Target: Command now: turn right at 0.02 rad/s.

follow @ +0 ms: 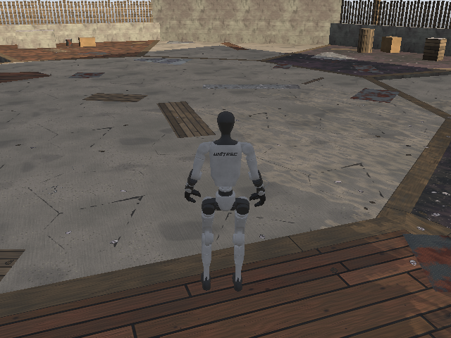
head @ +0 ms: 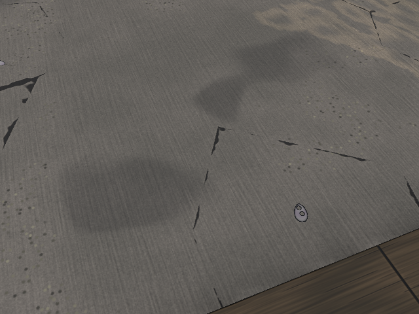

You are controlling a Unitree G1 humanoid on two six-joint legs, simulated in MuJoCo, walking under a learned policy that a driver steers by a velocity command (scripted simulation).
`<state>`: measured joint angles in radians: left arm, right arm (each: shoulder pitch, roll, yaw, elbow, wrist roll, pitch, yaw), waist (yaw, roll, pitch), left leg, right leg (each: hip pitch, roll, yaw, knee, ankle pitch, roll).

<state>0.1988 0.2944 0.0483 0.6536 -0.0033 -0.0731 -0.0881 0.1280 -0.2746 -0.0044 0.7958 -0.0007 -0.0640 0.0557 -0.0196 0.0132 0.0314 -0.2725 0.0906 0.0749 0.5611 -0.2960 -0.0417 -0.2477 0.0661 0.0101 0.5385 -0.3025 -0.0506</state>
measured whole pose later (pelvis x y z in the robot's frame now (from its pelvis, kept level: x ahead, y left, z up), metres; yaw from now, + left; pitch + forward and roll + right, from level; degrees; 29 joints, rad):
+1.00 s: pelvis +0.20 +0.07 +0.01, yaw +1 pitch +1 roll +1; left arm 0.08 0.21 0.01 0.81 0.08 -0.04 -0.07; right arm 0.50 -0.17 0.03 0.99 -0.08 -0.12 0.06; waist -0.07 -0.02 0.01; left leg 0.13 -0.06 0.04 0.14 -0.28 0.06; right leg -0.62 -0.06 0.00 0.68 -0.02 -0.05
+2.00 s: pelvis +0.80 +0.10 -0.15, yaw +3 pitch +3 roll +3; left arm 0.00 0.23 0.03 0.79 -0.01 -0.09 0.00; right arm 0.41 -0.23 -0.06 0.99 0.03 -0.06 -0.02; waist -0.09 -0.03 -0.04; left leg -0.08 -0.06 0.01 0.35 -0.33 0.03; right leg -0.60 -0.06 0.05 0.55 0.00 -0.01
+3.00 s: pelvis +1.29 +0.25 -0.14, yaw +37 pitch +2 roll +0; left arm -0.05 0.26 0.06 0.78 0.00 -0.11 -0.01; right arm 0.36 -0.25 -0.09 0.83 0.03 -0.05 -0.01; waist -0.09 -0.04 0.03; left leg -0.08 -0.11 -0.17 0.36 -0.30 0.08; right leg -0.60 -0.03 0.09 0.50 0.07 0.03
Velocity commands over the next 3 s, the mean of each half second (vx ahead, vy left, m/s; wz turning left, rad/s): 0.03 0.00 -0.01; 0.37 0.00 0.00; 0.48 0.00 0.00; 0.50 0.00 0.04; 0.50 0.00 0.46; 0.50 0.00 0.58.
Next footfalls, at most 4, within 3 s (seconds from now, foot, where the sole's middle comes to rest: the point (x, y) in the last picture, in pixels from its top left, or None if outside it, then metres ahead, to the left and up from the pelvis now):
0.66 left None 0.11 0.16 -0.77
1.12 right None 0.43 -0.04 -0.77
1.60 left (160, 260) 0.73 0.21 -0.92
2.04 right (219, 200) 1.00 -0.02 -0.92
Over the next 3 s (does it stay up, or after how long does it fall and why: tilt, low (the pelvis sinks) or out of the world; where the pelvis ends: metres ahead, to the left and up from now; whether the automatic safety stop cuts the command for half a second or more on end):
stays up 1.29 0.25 -0.14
